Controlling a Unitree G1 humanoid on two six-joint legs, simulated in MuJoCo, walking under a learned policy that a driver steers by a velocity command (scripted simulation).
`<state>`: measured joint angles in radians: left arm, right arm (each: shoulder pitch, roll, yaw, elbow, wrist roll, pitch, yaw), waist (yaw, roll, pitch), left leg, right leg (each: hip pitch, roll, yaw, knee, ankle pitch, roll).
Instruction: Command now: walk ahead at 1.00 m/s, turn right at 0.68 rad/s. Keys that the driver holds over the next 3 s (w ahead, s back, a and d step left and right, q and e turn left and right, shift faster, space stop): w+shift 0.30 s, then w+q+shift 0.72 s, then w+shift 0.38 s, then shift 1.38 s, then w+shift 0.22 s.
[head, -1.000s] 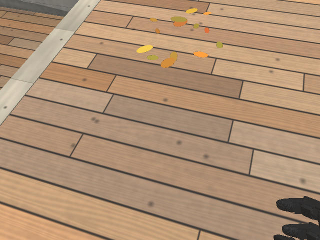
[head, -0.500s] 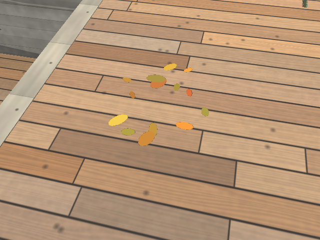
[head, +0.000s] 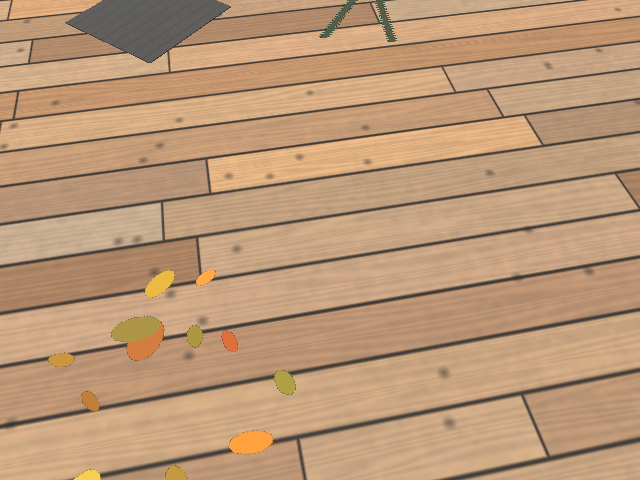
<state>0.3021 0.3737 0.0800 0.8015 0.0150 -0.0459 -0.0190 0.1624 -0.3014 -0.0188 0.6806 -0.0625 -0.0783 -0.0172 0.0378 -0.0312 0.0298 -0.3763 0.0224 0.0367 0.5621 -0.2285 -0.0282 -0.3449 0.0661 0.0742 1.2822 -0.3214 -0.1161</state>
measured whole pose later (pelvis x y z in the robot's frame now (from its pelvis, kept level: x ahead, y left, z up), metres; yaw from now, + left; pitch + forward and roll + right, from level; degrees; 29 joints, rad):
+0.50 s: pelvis +0.48 -0.04 +0.01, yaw -4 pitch +0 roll -1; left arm 0.34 0.28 0.04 0.86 0.03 -0.09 -0.01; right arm 0.31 -0.26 -0.02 0.83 -0.02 -0.04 0.03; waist -0.01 0.03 0.02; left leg -0.57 0.10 -0.05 1.25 -0.23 0.07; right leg -0.14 0.09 -0.13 0.42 -0.27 -0.10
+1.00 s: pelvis +0.96 -0.01 +0.01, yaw +21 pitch +1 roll +1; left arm 0.01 0.22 -0.05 0.59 0.05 -0.07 -0.02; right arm 0.48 -0.30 -0.07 0.89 0.00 -0.05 0.01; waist -0.07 0.00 0.02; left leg -0.08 -0.22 -0.12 0.38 -0.28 0.17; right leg -0.71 -0.15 0.11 0.93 -0.16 0.06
